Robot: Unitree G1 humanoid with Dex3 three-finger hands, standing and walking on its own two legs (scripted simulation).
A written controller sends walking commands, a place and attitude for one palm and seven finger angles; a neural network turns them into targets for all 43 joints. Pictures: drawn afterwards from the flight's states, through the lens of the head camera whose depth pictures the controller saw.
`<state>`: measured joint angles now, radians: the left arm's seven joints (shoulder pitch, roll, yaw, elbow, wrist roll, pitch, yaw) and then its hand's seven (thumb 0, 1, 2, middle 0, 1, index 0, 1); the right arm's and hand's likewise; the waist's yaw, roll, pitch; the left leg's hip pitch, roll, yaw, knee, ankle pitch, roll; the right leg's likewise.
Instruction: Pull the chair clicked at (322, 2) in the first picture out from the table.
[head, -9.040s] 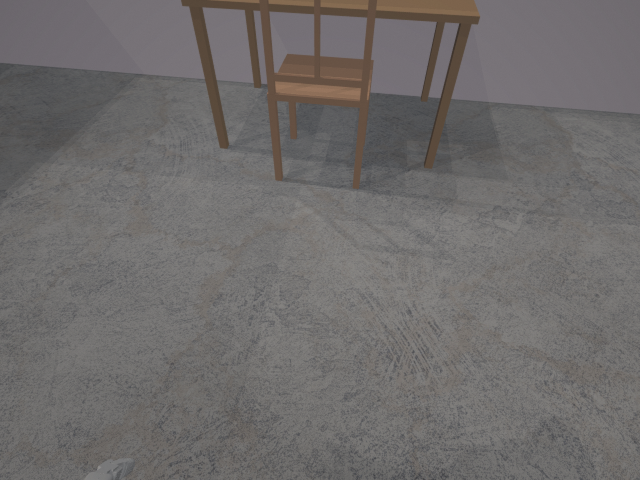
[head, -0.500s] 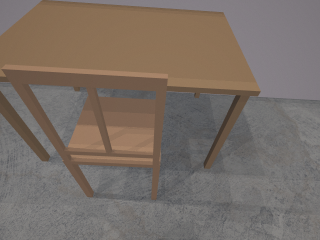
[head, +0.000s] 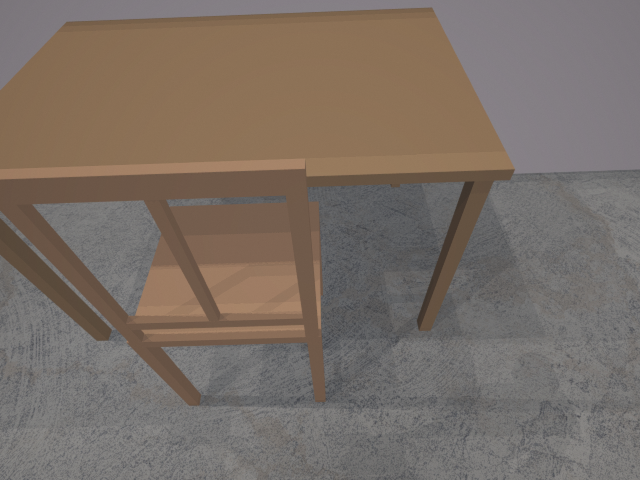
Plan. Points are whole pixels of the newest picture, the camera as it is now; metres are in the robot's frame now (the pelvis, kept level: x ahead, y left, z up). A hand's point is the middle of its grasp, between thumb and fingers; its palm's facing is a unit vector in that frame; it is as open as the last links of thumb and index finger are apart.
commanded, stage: come to a stop and stand still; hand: left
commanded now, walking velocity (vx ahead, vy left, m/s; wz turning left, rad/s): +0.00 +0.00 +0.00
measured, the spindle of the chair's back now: (190, 268) +0.44 +0.23 -0.05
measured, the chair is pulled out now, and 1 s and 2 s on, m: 0.00 0.00 0.00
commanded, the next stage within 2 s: look again from close up in 0.50 s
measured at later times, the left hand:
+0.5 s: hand out of the picture -0.05 +0.13 -0.16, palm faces +0.05 -0.98 -0.17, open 7.3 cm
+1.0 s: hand out of the picture +0.00 +0.17 -0.17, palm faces +0.04 -0.97 -0.22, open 7.3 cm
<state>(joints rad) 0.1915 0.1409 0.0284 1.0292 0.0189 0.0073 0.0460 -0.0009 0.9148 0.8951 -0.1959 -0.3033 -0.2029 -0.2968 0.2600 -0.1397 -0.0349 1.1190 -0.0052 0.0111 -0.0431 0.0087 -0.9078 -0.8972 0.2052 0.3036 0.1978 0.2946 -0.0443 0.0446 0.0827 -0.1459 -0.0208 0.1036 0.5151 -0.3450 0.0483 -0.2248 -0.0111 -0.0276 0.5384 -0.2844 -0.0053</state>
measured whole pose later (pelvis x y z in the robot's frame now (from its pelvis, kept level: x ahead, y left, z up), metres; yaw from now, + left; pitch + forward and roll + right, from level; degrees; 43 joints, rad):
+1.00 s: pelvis +0.00 +0.00 +0.00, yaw +1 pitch -1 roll +0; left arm 0.29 0.14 -0.01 1.10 0.01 -0.02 0.04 0.01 0.92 0.90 -0.20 -0.30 -0.20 -0.30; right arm 0.34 -0.13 0.02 1.10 -0.01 -0.03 -0.03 0.01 -0.92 -0.90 0.20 0.30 0.19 0.29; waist -0.01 0.03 -0.01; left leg -0.14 -0.02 0.09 0.47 -0.31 0.05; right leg -0.22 -0.01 -0.04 0.51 -0.26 -0.01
